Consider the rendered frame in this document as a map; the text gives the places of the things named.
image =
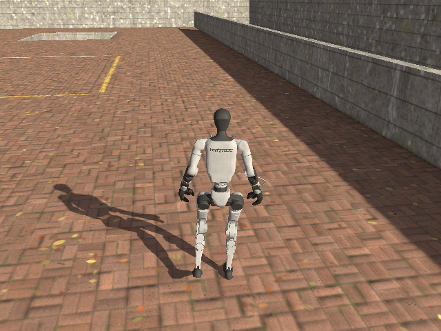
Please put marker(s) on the robot right upper arm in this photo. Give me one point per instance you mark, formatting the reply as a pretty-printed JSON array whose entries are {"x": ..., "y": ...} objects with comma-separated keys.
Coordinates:
[{"x": 242, "y": 145}]

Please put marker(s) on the robot left upper arm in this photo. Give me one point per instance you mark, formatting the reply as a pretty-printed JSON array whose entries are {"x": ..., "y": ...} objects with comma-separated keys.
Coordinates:
[{"x": 195, "y": 156}]

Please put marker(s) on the left robot hand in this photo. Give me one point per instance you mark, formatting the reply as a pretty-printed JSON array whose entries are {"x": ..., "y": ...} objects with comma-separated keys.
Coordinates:
[{"x": 187, "y": 192}]

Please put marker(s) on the left robot forearm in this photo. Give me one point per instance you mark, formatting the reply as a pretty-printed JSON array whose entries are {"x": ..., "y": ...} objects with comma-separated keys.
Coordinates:
[{"x": 186, "y": 180}]

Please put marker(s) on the right robot forearm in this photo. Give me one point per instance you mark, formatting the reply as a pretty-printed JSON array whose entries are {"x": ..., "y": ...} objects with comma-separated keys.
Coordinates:
[{"x": 255, "y": 183}]

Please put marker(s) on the robot left thigh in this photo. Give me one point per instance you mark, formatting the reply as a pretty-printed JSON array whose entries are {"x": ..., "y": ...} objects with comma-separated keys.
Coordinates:
[{"x": 202, "y": 203}]

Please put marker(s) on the right robot hand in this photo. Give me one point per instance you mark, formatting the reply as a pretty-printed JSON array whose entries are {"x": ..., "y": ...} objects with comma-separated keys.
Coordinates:
[{"x": 253, "y": 196}]

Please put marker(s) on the robot right foot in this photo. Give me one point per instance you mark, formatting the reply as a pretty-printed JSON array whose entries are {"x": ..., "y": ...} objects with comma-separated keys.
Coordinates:
[{"x": 228, "y": 273}]

